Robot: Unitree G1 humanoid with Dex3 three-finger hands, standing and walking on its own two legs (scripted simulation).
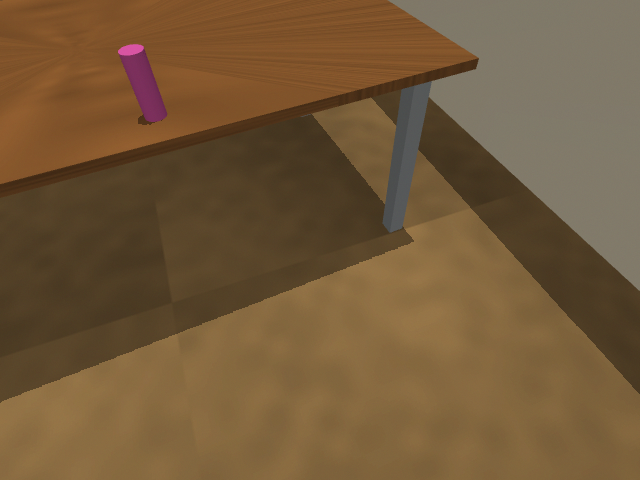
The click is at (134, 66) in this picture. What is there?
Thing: slim round
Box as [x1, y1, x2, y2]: [118, 44, 166, 121]
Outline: 120,48 118,50 118,53 145,119 149,121 156,121 165,117 166,111 143,47 138,44 132,44
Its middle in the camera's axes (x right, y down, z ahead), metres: -0.40 -0.35 +0.89
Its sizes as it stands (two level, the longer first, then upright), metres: 0.053 0.053 0.156
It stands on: a support 0.73 m high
